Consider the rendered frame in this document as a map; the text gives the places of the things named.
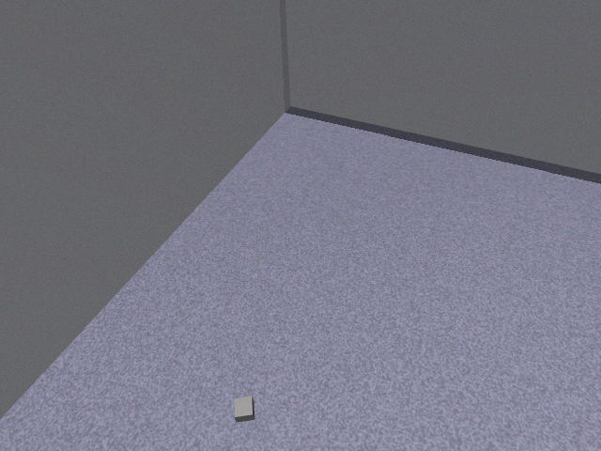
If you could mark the cube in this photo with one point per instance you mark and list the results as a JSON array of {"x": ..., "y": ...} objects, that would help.
[{"x": 244, "y": 409}]

